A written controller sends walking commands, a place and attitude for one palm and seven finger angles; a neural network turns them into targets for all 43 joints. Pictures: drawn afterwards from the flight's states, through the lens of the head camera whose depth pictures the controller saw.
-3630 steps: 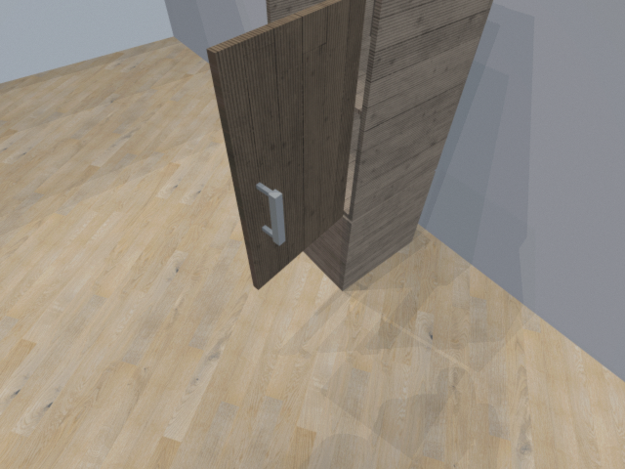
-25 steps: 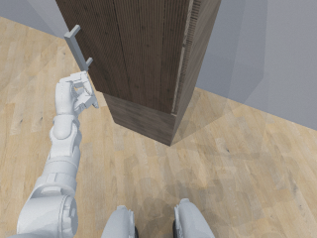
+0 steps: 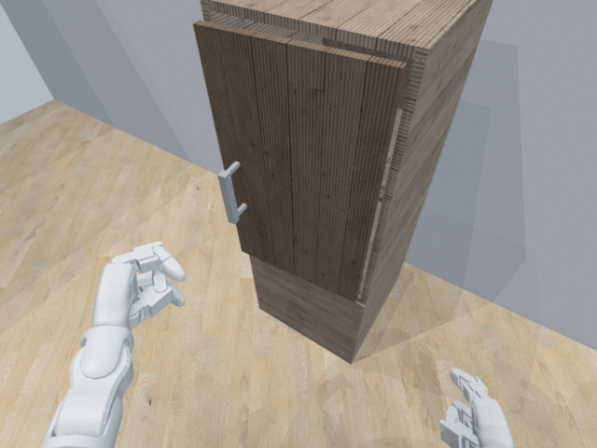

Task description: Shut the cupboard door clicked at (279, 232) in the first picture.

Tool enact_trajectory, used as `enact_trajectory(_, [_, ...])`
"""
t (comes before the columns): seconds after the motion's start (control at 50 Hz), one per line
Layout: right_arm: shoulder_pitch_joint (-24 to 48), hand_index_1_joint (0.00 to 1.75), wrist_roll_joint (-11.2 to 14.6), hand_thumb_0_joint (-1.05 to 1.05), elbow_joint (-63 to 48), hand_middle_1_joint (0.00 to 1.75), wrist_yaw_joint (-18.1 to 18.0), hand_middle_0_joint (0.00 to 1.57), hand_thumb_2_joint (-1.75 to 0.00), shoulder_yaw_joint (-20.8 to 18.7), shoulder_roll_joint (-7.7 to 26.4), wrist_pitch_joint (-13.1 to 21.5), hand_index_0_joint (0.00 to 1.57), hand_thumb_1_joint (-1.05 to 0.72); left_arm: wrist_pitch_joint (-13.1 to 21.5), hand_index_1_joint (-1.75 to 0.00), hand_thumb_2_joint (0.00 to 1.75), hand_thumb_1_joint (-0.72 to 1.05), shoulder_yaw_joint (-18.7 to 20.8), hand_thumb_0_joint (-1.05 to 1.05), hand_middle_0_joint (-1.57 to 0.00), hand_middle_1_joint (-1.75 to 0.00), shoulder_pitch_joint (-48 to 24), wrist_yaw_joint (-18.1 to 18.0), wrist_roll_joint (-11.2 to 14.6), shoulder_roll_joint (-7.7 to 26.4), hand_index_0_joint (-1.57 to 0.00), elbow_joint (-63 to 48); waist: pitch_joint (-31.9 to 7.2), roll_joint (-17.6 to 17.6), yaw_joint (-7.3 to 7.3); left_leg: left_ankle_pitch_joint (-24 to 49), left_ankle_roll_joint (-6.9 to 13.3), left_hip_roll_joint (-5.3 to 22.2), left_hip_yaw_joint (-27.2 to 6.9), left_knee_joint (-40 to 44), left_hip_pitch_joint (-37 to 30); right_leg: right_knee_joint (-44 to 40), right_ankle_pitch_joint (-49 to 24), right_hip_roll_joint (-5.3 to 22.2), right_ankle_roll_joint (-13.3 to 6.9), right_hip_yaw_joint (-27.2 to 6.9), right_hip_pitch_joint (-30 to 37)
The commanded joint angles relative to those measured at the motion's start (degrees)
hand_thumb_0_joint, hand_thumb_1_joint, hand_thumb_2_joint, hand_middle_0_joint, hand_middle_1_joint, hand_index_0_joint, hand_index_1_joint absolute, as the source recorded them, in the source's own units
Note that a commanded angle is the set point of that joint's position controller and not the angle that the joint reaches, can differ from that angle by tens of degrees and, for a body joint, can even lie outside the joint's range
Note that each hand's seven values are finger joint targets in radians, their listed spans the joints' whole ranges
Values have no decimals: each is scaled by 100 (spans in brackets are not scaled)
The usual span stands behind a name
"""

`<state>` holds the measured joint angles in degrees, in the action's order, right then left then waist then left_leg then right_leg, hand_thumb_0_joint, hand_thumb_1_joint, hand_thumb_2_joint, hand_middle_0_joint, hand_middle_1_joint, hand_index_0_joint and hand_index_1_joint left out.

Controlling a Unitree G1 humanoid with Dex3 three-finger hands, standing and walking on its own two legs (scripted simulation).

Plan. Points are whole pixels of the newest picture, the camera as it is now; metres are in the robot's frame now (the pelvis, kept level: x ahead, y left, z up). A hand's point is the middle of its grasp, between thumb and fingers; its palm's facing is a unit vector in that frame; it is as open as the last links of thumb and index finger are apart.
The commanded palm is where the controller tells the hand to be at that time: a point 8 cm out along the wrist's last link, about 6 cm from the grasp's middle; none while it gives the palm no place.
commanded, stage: draw the hand back to the body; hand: left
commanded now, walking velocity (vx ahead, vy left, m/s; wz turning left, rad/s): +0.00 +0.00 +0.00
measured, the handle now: (234, 193) +0.63 +0.18 -0.06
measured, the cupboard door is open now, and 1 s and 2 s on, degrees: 5 5 5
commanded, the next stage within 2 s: step back with the hand held close in 0.88 s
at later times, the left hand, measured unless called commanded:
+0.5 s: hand (38, 307) +0.21 +0.26 +0.18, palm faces +0.45 -0.79 -0.42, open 6.1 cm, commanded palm +0.16 +0.29 +0.20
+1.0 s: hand (24, 319) +0.20 +0.26 +0.19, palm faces +0.47 -0.79 -0.41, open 7.4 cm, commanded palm +0.15 +0.29 +0.20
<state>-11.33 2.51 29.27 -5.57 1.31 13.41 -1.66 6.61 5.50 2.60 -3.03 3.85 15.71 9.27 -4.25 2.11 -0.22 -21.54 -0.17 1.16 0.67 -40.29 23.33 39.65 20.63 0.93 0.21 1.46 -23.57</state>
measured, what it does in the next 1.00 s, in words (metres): stands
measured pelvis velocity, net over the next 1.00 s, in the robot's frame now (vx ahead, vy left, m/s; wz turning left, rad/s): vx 0.01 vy -0.01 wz -0.01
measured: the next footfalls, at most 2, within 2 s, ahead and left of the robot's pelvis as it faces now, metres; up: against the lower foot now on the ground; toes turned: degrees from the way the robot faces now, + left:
none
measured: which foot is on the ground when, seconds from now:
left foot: down 0.00-1.00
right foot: down 0.00-1.00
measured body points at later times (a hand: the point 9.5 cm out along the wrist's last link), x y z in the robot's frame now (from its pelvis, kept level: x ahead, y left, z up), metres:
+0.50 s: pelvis +0.02 -0.01 +0.02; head +0.00 -0.04 +0.47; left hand +0.18 +0.30 +0.20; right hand +0.21 -0.22 -0.07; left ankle -0.01 +0.12 -0.72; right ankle +0.00 -0.12 -0.72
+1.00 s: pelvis +0.01 -0.01 +0.02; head -0.02 -0.03 +0.47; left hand +0.17 +0.30 +0.21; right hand +0.19 -0.23 -0.06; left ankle -0.01 +0.12 -0.72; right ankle +0.00 -0.12 -0.72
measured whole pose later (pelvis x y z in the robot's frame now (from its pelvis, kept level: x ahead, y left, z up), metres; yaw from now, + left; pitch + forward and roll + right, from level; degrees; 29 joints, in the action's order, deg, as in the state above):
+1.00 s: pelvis +0.01 -0.01 +0.02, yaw +0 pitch -4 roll +0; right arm -11.8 0.4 37.1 -5.2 1.2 12.6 7.6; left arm 5.6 20.4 26.2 -6.1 3.4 19.4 -20.5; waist -0.3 4.1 3.2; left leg -15.4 -0.9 1.7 1.0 -24.8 5.4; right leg 24.5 14.6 0.1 -0.2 1.5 -5.9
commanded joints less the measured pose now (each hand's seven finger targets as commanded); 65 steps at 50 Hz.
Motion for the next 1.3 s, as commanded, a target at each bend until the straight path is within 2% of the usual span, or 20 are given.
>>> enact_trajectory(0.0, [420,30,-64,0,-691,30,-104,20,-90,-134,540,403,20,-90,97,-102,90,90,532,0,-86,-102,-923,-306,-59,960,-86,-1972,-788,102,47,1683,120,-95,49,1124,-1052,-970,-1762,-82,-114,129,1082])
enact_trajectory(0.04, [497,30,-81,0,-647,30,-94,20,-90,-97,519,451,20,-90,3,-96,90,90,553,0,-81,-96,-685,-316,-67,887,-81,-2090,-588,-62,67,1764,117,-86,72,1292,-1215,-1149,-1822,-99,-97,159,1190])
enact_trajectory(0.14, [612,30,-139,0,-538,30,-39,20,-90,-51,484,612,20,-90,-83,-81,90,90,880,0,-67,-81,-31,-327,-78,1026,-67,-2683,-456,130,191,2149,97,-78,111,1584,-1535,-1433,-2125,-78,-85,170,1584])
enact_trajectory(0.18, [661,30,-165,0,-486,30,-20,20,-90,-66,492,682,20,-90,-112,-75,90,90,1032,0,-61,-75,266,-320,-65,1114,-61,-2822,-267,41,229,2191,101,-65,111,1670,-1521,-1556,-2153,-84,-69,172,1656])
enact_trajectory(0.3, [677,30,-220,0,-425,30,33,20,-90,-84,458,886,20,-90,-47,-57,90,90,1546,0,-45,-57,952,-359,-78,1378,-45,-3732,-454,223,334,2640,100,-65,141,1732,-1754,-1598,-2464,-45,-36,171,1957])
enact_trajectory(0.48, [732,30,-214,0,-305,30,56,20,-90,-203,435,1103,20,-90,122,-30,90,90,2386,0,-20,-30,2029,-403,-19,1735,-20,-4418,-129,47,436,2524,124,-42,213,1698,-1667,-1732,-2404,-60,11,142,1861])
enact_trajectory(0.52, [678,30,-206,0,-242,30,65,20,-90,-190,441,1093,20,-90,105,-30,90,90,2049,0,-20,-30,1977,-379,-27,1362,-20,-4094,179,20,339,2187,115,-42,222,1779,-1569,-1755,-2033,-41,27,169,1672])
enact_trajectory(0.56, [645,30,-196,0,-215,30,43,20,-90,-237,496,1087,20,-90,105,-30,90,90,1979,0,-20,-30,1839,-376,-37,1311,-20,-3947,315,-180,297,1954,155,-44,235,1797,-1595,-1838,-1793,-50,42,142,1520])
enact_trajectory(0.68, [742,30,-229,0,-190,30,-31,20,-90,-245,507,1164,20,-90,198,-30,90,90,2181,0,-20,-30,1659,-423,-65,1603,-20,-4109,17,-100,395,1771,194,-86,207,1831,-1680,-1897,-1555,-26,23,73,1704])
enact_trajectory(0.74, [778,30,-233,0,-185,30,-26,20,-90,-206,442,1232,20,-90,247,-30,90,90,2207,0,-20,-30,1683,-455,-77,1616,-20,-4285,-12,253,419,1786,165,-108,215,1843,-1667,-1860,-1601,-15,4,77,1764])
enact_trajectory(0.82, [788,30,-225,0,-160,30,-30,20,-90,-196,420,1278,20,-90,250,-30,90,90,2201,0,-20,-30,1743,-455,-65,1571,-20,-4205,242,178,399,1699,139,-88,221,1874,-1602,-1941,-1487,-41,7,70,1670])
enact_trajectory(0.92, [731,30,-225,0,-143,30,-10,20,-90,-222,438,1275,20,-90,263,-30,90,90,2181,0,-20,-30,1834,-423,-61,1483,-20,-4139,203,190,382,1794,128,-69,238,1913,-1633,-1928,-1592,-59,8,80,1717])
enact_trajectory(0.98, [722,30,-224,0,-130,30,-2,20,-90,-246,466,1253,20,-90,228,-30,90,90,2175,0,-20,-30,1919,-391,-54,1456,-20,-4010,286,-9,385,1871,134,-46,235,1918,-1622,-1980,-1656,-94,17,82,1685])
enact_trajectory(1.0, [695,30,-190,0,-274,30,44,20,-90,-337,728,1097,20,-90,410,-30,90,90,2612,0,-20,-30,1417,-434,-77,1942,-20,-4246,457,17,111,1372,193,61,178,1518,-1145,-2253,-1763,286,-70,-488,1196])
enact_trajectory(1.04, [674,30,-210,0,-211,30,70,20,-90,-334,615,946,20,-90,510,-30,90,90,2278,0,-20,-30,1978,-413,-87,1568,-20,-3886,307,-373,72,1145,179,-24,109,1219,-1120,-2356,-1605,575,-199,-661,1009])
enact_trajectory(1.06, [637,30,-207,0,-233,30,86,20,-90,-342,605,891,20,-90,547,-30,90,90,2300,0,-20,-30,2115,-428,-81,1594,-20,-3908,205,-464,70,1111,174,-48,84,1166,-1080,-2352,-1502,636,-227,-672,1006])
enact_trajectory(1.12, [630,30,-191,0,-310,30,49,20,-90,-391,646,753,20,-90,635,-30,90,90,2391,0,-20,-30,2338,-486,-71,1672,-20,-4159,-203,-166,50,1749,160,48,-5,1375,-1155,-1902,-2166,519,-183,-388,1263])
enact_trajectory(1.18, [664,30,-199,0,-461,30,-29,20,-90,-418,723,653,20,-90,625,-30,90,90,2602,0,-20,-30,2433,-544,-51,1911,-20,-4531,-558,341,79,3038,135,189,-76,1576,-1244,-1353,-3057,222,-11,-86,1608])
enact_trajectory(1.2, [628,30,-194,0,-511,30,-42,20,-90,-404,693,602,20,-90,598,-30,90,90,2618,0,-20,-30,2550,-559,-40,1895,-20,-4524,-641,310,90,3311,129,247,-113,1584,-1183,-1200,-3188,181,12,-37,1735])
enact_trajectory(1.28, [596,30,-200,0,-624,30,-72,20,-90,-449,760,468,20,-90,532,-30,90,90,2700,0,-20,-30,2649,-584,-36,1960,-20,-4560,-686,309,106,3184,128,326,-128,1657,-863,-1014,-3207,84,54,-58,1872])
